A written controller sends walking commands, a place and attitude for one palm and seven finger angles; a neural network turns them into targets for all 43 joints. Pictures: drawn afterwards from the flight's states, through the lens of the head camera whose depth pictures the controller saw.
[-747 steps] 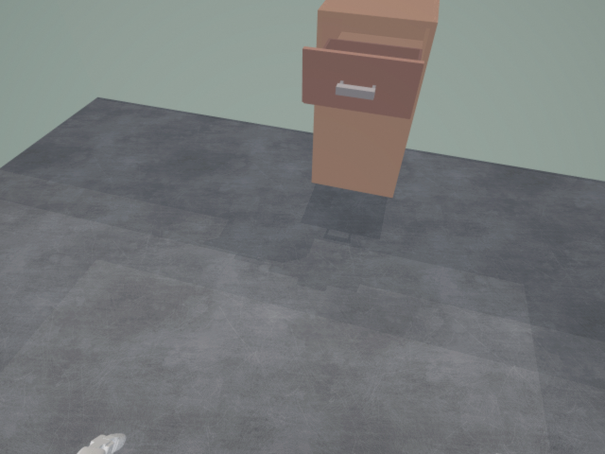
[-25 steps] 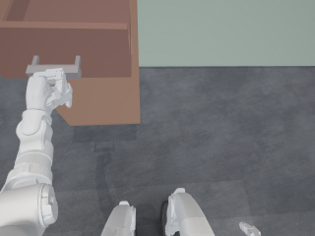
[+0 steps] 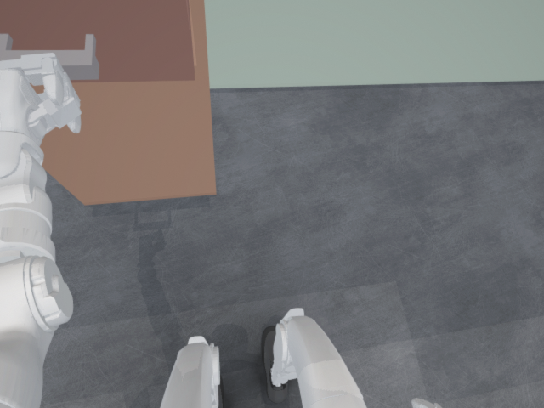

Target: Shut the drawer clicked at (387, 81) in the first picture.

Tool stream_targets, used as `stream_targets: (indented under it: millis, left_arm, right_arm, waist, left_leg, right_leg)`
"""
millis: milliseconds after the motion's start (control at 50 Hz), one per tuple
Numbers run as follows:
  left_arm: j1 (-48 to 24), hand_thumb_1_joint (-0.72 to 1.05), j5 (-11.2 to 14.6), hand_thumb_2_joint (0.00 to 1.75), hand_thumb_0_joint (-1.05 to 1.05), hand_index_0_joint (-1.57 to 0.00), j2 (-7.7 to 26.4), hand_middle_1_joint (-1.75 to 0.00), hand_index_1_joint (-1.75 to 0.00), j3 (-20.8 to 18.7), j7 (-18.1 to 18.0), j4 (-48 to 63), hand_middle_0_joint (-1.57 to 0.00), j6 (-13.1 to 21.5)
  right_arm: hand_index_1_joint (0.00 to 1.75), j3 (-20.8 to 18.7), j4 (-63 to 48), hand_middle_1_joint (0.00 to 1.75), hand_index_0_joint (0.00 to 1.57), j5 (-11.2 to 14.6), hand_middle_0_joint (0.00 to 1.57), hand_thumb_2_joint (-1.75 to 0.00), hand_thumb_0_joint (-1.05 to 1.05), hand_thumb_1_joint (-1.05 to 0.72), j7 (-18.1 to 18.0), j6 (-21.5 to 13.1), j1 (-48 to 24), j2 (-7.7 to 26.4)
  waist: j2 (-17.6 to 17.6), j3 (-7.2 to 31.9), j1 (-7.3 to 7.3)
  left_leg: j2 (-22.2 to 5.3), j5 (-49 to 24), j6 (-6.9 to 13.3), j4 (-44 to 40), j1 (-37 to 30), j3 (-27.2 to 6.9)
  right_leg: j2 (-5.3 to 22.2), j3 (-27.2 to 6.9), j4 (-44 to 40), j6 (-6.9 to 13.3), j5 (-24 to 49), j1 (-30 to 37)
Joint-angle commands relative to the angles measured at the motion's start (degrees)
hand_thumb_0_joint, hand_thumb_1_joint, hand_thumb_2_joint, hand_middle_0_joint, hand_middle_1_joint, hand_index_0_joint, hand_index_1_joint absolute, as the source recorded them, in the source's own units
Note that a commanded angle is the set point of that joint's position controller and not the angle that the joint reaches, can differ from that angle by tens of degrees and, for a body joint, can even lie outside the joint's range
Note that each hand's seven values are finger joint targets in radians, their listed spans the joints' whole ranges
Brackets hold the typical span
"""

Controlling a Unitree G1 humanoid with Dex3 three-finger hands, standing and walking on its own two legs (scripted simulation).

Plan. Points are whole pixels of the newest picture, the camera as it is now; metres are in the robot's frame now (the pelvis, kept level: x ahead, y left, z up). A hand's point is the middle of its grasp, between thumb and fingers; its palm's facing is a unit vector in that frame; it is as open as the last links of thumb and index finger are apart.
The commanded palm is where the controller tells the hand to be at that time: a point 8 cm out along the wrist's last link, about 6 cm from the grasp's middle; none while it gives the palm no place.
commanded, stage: push the drawer shut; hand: left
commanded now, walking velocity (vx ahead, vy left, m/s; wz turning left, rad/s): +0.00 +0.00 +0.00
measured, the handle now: (47, 53) +0.60 +0.25 +0.05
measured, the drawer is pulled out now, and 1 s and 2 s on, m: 0.04 0.00 0.00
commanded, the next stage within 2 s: pull the fist back off the drawer in 0.70 s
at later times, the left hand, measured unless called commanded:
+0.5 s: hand (67, 77) +0.56 +0.23 +0.04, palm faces +0.04 -1.00 -0.05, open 3.1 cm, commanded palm +0.57 +0.25 +0.05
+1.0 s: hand (62, 72) +0.57 +0.23 +0.05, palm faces +0.04 -1.00 -0.06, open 3.5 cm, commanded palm +0.58 +0.24 +0.05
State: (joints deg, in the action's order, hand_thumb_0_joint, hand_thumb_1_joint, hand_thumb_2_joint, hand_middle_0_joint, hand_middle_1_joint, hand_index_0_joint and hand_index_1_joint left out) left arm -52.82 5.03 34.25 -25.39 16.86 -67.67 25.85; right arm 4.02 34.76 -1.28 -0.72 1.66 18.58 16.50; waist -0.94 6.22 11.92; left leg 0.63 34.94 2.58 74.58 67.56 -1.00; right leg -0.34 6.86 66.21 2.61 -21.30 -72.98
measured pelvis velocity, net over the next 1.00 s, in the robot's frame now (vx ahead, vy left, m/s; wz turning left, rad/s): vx -0.03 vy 0.00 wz -0.01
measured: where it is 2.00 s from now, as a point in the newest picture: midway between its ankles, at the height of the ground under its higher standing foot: (244, 400)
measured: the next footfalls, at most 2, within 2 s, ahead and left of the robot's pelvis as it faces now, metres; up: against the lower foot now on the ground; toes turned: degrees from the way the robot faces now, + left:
none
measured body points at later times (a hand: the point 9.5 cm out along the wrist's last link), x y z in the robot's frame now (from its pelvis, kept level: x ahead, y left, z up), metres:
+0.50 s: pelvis +0.00 +0.00 -0.01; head +0.20 +0.04 +0.40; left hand +0.56 +0.28 +0.05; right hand -0.01 -0.26 -0.10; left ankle -0.01 +0.09 -0.62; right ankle +0.09 -0.10 -0.62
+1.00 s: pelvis -0.03 +0.00 -0.02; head +0.18 +0.06 +0.37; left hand +0.56 +0.28 +0.05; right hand -0.06 -0.26 -0.10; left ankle -0.01 +0.09 -0.62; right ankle +0.09 -0.10 -0.62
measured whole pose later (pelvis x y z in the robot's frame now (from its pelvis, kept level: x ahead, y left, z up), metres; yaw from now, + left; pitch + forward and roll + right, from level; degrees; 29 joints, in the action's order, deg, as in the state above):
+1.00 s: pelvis -0.03 +0.00 -0.02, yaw +0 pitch +32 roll -7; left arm -73.3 -1.6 47.7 -21.2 14.8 -78.4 18.9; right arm 7.7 35.6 -2.9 -0.3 0.7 21.8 16.2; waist -1.3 5.5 18.3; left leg 0.7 33.1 2.5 80.2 79.4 -4.0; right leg 0.0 10.0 67.7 2.9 -18.2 -81.9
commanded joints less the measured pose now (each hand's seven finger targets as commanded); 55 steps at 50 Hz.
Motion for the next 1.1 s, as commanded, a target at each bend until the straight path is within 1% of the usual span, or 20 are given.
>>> stream_targets:
  millis: [0,80,100,180,240,280,320,360,420,460,500,540,580,600,660,720,780,960,1040,1080]
  left_arm:
    - [-29.44,0.90,0.35,0.90,0.00,-1.40,17.72,-1.60,-1.60,-2.66,-1.20,13.68,-1.40,3.65]
    - [-28.39,0.90,-0.15,0.90,0.00,-1.40,18.28,-1.60,-1.60,-3.23,-1.38,12.63,-1.40,3.08]
    - [-29.90,0.90,-0.25,0.90,0.00,-1.40,16.99,-1.60,-1.60,-2.01,-1.46,12.22,-1.40,2.68]
    - [-31.43,0.90,-1.21,0.90,0.00,-1.40,21.01,-1.60,-1.60,-4.18,-1.90,11.37,-1.40,1.94]
    - [-34.04,0.90,-1.88,0.90,0.00,-1.40,20.07,-1.60,-1.60,-2.94,-2.29,10.39,-1.40,1.58]
    - [-34.38,0.90,-2.34,0.90,0.00,-1.40,22.64,-1.60,-1.60,-4.64,-2.56,10.08,-1.40,1.51]
    - [-36.50,0.90,-2.60,0.90,0.00,-1.40,22.15,-1.60,-1.60,-3.78,-2.60,9.39,-1.40,1.30]
    - [-41.21,0.90,-2.67,0.90,0.00,-1.40,20.22,-1.60,-1.60,-1.59,-2.92,9.77,-1.40,1.35]
    - [-43.22,0.90,-3.19,0.90,0.00,-1.40,21.58,-1.60,-1.60,-1.93,-3.17,10.52,-1.40,1.57]
    - [-45.63,0.90,-3.24,0.90,0.00,-1.40,20.12,-1.60,-1.60,-0.32,-3.25,10.48,-1.40,1.66]
    - [-47.27,0.90,-3.40,0.90,0.00,-1.40,20.70,-1.60,-1.60,-0.12,-3.50,9.59,-1.40,1.27]
    - [-49.85,0.90,-3.72,0.90,0.00,-1.40,19.70,-1.60,-1.60,1.37,-3.67,10.23,-1.40,1.10]
    - [-50.61,0.90,-4.14,0.90,0.00,-1.40,21.76,-1.60,-1.60,0.61,-3.96,8.68,-1.40,0.65]
    - [-51.15,0.90,-4.11,0.90,0.00,-1.40,20.21,-1.60,-1.60,2.14,-4.07,7.76,-1.40,0.19]
    - [-53.17,0.90,-4.42,0.90,0.00,-1.40,22.15,-1.60,-1.60,1.74,-4.43,7.51,-1.40,-0.12]
    - [-53.50,0.90,-4.57,0.90,0.00,-1.40,21.46,-1.60,-1.60,3.54,-4.30,5.49,-1.40,-1.14]
    - [-55.10,0.90,-4.78,0.90,0.00,-1.40,22.28,-1.60,-1.60,3.99,-4.35,5.76,-1.40,-1.38]
    - [-55.30,0.90,-5.23,0.90,0.00,-1.40,23.62,-1.60,-1.60,2.56,-3.91,5.90,-1.40,-2.54]
    - [-52.89,0.90,-5.37,0.90,0.00,-1.40,25.28,-1.60,-1.60,0.16,-3.81,6.69,-1.40,-2.76]
    - [-51.72,0.90,-5.11,0.90,0.00,-1.40,23.52,-1.60,-1.60,1.10,-3.67,6.88,-1.40,-3.08]
  right_arm:
    - [0.30,-4.10,-2.19,0.30,0.20,-0.54,0.20,-0.90,0.00,-0.90,-0.72,-0.16,11.36,11.27]
    - [0.30,-4.07,-2.13,0.30,0.20,-0.81,0.20,-0.90,0.00,-0.90,-0.14,0.80,12.53,11.34]
    - [0.30,-3.96,-2.06,0.30,0.20,-0.82,0.20,-0.90,0.00,-0.90,-0.06,1.03,12.66,11.30]
    - [0.30,-3.63,-2.17,0.30,0.20,-0.89,0.20,-0.90,0.00,-0.90,0.04,1.72,13.61,11.48]
    - [0.30,-3.41,-1.92,0.30,0.20,-1.14,0.20,-0.90,0.00,-0.90,0.14,2.05,14.01,11.34]
    - [0.30,-3.34,-1.84,0.30,0.20,-1.29,0.20,-0.90,0.00,-0.90,0.17,2.31,14.62,11.56]
    - [0.30,-3.30,-1.67,0.30,0.20,-1.17,0.20,-0.90,0.00,-0.90,0.13,2.44,14.90,11.49]
    - [0.30,-3.22,-1.03,0.30,0.20,-1.39,0.20,-0.90,0.00,-0.90,0.11,2.32,15.32,11.48]
    - [0.30,-3.26,-0.53,0.30,0.20,-1.74,0.20,-0.90,0.00,-0.90,0.23,2.36,15.93,11.76]
    - [0.30,-3.29,0.07,0.30,0.20,-1.81,0.20,-0.90,0.00,-0.90,0.24,2.33,16.17,11.82]
    - [0.30,-2.93,0.32,0.30,0.20,-1.96,0.20,-0.90,0.00,-0.90,0.21,2.31,16.26,11.93]
    - [0.30,-2.81,0.37,0.30,0.20,-2.06,0.20,-0.90,0.00,-0.90,0.23,2.07,16.14,11.79]
    - [0.30,-2.48,0.67,0.30,0.20,-2.00,0.20,-0.90,0.00,-0.90,0.05,1.99,16.22,12.13]
    - [0.30,-2.35,0.63,0.30,0.20,-1.92,0.20,-0.90,0.00,-0.90,0.03,1.81,16.09,12.07]
    - [0.30,-1.81,0.60,0.30,0.20,-1.94,0.20,-0.90,0.00,-0.90,-0.27,1.16,15.99,12.20]
    - [0.30,-1.23,0.67,0.30,0.20,-1.65,0.20,-0.90,0.00,-0.90,-0.67,0.32,15.41,12.38]
    - [0.30,-0.87,0.82,0.30,0.20,-1.57,0.20,-0.90,0.00,-0.90,-1.12,-0.68,15.27,12.73]
    - [0.30,-0.91,0.19,0.30,0.20,-1.76,0.20,-0.90,0.00,-0.90,-0.40,-1.14,16.76,12.87]
    - [0.30,-1.07,-0.34,0.30,0.20,-1.94,0.20,-0.90,0.00,-0.90,0.23,-0.80,17.32,12.80]
    - [0.30,-1.17,-0.38,0.30,0.20,-1.82,0.20,-0.90,0.00,-0.90,0.42,-0.58,17.13,12.65]
  waist:
    - [-12.65,33.83,1.44]
    - [-13.60,35.23,1.25]
    - [-12.75,34.36,2.40]
    - [-13.07,34.36,2.22]
    - [-13.10,32.77,3.57]
    - [-13.68,33.24,3.22]
    - [-12.03,33.12,4.54]
    - [-13.63,31.76,6.38]
    - [-16.97,34.49,6.18]
    - [-17.92,34.76,7.35]
    - [-18.04,33.49,8.01]
    - [-20.78,34.28,8.59]
    - [-20.23,33.51,8.73]
    - [-20.17,32.43,9.48]
    - [-20.49,32.75,9.94]
    - [-19.78,29.96,10.80]
    - [-21.13,30.84,11.24]
    - [-21.20,32.90,10.39]
    - [-21.74,34.09,8.68]
    - [-21.17,33.00,8.58]
  left_leg:
    - [-1.18,-23.92,-1.50,-10.10,-13.98,-4.97]
    - [-1.71,-28.22,-2.25,-9.84,-16.42,-5.69]
    - [-1.83,-27.93,-2.05,-9.72,-16.00,-5.83]
    - [-1.74,-27.29,-1.63,-9.59,-13.80,-5.43]
    - [-1.88,-26.74,-1.50,-9.41,-13.56,-5.84]
    - [-1.98,-27.05,-1.62,-9.27,-13.41,-5.83]
    - [-1.99,-26.36,-1.18,-8.59,-12.06,-5.69]
    - [-2.12,-25.67,-1.31,-8.42,-12.75,-6.42]
    - [-2.05,-27.45,-2.18,-8.06,-15.79,-7.02]
    - [-2.22,-28.86,-2.73,-7.75,-18.00,-7.95]
    - [-2.19,-27.11,-2.57,-7.67,-16.80,-7.98]
    - [-1.97,-26.46,-2.49,-7.58,-17.65,-7.97]
    - [-1.99,-24.79,-2.70,-7.78,-16.75,-8.45]
    - [-1.87,-23.25,-2.38,-7.84,-15.90,-8.29]
    - [-1.70,-19.98,-1.59,-7.65,-13.15,-7.71]
    - [-1.65,-15.16,-0.72,-7.87,-9.44,-7.11]
    - [-1.86,-13.14,-0.56,-7.92,-9.02,-7.26]
    - [-1.69,-12.85,-0.97,-8.01,-9.22,-8.05]
    - [-1.71,-13.80,-1.25,-8.58,-10.16,-8.34]
    - [-1.93,-13.43,-1.42,-9.17,-10.77,-8.67]
  right_leg:
    - [-0.94,-5.95,-5.01,-1.00,9.07,23.54]
    - [-1.19,-5.29,-4.56,-0.86,11.22,22.60]
    - [-1.23,-5.16,-4.66,-1.01,11.16,21.93]
    - [-1.35,-5.61,-4.84,-0.91,12.01,23.92]
    - [-1.48,-5.31,-4.86,-0.88,11.18,22.09]
    - [-1.48,-5.19,-4.77,-0.91,11.10,22.30]
    - [-1.54,-5.43,-4.90,-1.13,11.14,21.95]
    - [-1.62,-5.09,-4.99,-1.20,9.77,19.10]
    - [-1.69,-4.66,-4.70,-0.88,9.44,17.71]
    - [-1.77,-4.09,-4.48,-0.84,9.40,15.18]
    - [-1.86,-4.08,-4.73,-0.91,8.39,14.87]
    - [-1.83,-4.12,-4.71,-0.70,7.78,13.57]
    - [-1.88,-3.82,-4.77,-0.74,6.48,13.10]
    - [-1.96,-3.93,-5.06,-0.82,5.63,12.54]
    - [-1.88,-4.39,-5.16,-0.88,4.31,13.53]
    - [-1.76,-4.81,-5.67,-1.16,1.58,12.98]
    - [-1.71,-4.86,-5.23,-1.23,0.21,11.81]
    - [-1.75,-4.40,-4.75,-0.87,0.20,12.21]
    - [-1.78,-4.23,-4.66,-0.56,0.68,13.20]
    - [-1.76,-3.93,-4.84,-0.73,0.43,12.45]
